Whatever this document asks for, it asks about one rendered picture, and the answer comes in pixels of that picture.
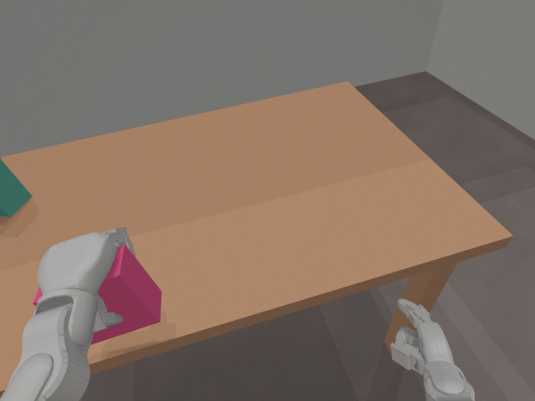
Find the right robot hand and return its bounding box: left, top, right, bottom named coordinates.
left=390, top=298, right=454, bottom=375

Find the left robot hand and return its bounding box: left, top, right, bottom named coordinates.
left=37, top=227, right=136, bottom=333

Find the left robot forearm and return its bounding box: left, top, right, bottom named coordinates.
left=0, top=288, right=98, bottom=401

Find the sponge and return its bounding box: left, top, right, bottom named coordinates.
left=33, top=244, right=161, bottom=345

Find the table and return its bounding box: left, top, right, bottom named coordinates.
left=0, top=81, right=513, bottom=398

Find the right robot forearm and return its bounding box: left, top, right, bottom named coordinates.
left=423, top=361, right=475, bottom=401

